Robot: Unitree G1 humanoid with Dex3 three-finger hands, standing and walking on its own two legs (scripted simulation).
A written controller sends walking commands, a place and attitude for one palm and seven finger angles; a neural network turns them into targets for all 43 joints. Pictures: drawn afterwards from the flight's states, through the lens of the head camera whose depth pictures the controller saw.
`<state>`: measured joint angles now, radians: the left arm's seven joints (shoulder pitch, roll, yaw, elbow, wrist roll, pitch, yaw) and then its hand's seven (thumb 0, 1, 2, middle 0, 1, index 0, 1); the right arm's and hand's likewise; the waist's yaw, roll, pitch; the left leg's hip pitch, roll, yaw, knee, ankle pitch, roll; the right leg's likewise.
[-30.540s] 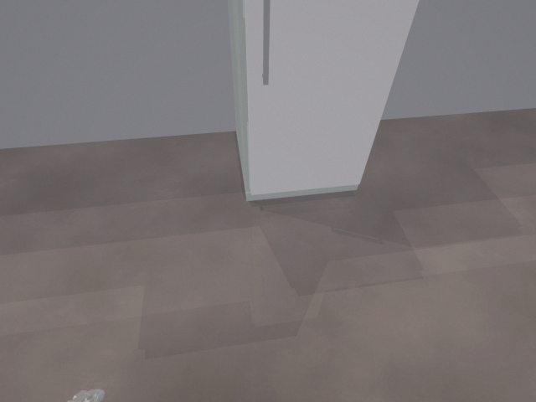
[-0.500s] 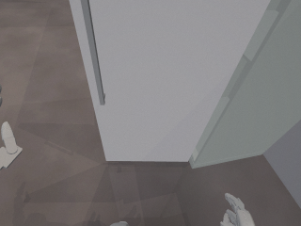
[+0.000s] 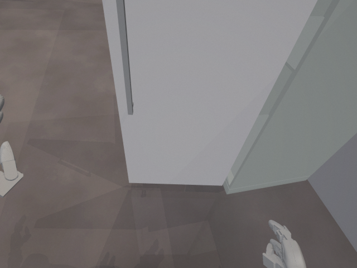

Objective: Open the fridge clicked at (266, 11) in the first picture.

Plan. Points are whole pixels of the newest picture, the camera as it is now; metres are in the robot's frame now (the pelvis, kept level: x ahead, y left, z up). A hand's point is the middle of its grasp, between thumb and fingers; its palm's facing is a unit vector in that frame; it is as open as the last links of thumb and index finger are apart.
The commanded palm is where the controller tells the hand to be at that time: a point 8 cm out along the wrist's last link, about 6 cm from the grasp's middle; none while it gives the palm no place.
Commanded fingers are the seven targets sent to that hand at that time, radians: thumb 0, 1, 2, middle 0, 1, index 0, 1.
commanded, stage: step back with the hand held close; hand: left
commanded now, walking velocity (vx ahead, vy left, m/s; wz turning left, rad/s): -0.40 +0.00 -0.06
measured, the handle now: (125, 48) +0.64 +0.21 +0.16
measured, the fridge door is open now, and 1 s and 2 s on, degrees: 78 78 78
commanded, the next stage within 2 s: stop stepping back and stand still in 0.10 s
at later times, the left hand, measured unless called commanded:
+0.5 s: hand out of the picture +0.14 +0.28 +0.17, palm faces +0.34 -0.85 -0.41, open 7.4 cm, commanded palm +0.07 +0.31 +0.18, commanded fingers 0.00 0.90 0.90 -0.20 -0.30 -0.20 -0.30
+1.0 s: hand out of the picture +0.09 +0.29 +0.18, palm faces +0.38 -0.78 -0.49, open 7.5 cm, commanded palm +0.04 +0.33 +0.18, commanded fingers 0.00 0.90 0.90 -0.20 -0.30 -0.20 -0.30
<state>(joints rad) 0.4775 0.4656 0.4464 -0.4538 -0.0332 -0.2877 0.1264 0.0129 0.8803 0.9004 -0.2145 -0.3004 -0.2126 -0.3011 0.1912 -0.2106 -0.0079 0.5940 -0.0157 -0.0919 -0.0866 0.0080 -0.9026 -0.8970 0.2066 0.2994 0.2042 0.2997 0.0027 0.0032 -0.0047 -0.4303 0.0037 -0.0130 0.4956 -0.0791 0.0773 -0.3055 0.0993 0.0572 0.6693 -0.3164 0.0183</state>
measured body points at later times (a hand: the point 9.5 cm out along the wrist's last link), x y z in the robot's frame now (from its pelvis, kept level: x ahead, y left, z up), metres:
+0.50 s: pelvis -0.09 +0.02 +0.00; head -0.11 +0.06 +0.45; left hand +0.11 +0.32 +0.19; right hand +0.01 -0.24 -0.07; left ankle +0.07 +0.07 -0.73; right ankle -0.15 -0.08 -0.73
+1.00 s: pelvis -0.12 +0.04 +0.00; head -0.14 +0.04 +0.45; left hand +0.06 +0.33 +0.20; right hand +0.02 -0.17 -0.09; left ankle -0.07 +0.16 -0.72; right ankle -0.12 -0.03 -0.74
